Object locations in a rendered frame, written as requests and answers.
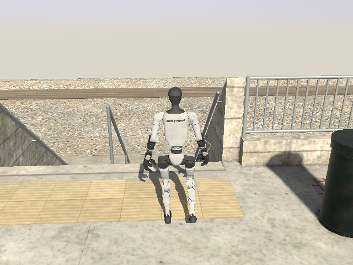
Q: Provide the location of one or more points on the right robot thigh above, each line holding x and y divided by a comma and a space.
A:
189, 162

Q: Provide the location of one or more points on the robot right upper arm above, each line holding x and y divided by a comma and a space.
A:
195, 125

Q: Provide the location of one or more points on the robot torso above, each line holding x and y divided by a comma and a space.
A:
176, 133

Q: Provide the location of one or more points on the robot left forearm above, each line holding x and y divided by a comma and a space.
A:
150, 148

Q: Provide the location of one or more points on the robot left upper arm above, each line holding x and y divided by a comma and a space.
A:
155, 126

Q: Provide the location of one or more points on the robot right forearm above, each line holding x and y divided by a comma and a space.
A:
202, 146

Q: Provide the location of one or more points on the robot right hand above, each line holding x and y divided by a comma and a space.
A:
201, 157

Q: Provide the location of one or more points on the robot left hand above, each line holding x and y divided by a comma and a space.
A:
146, 164

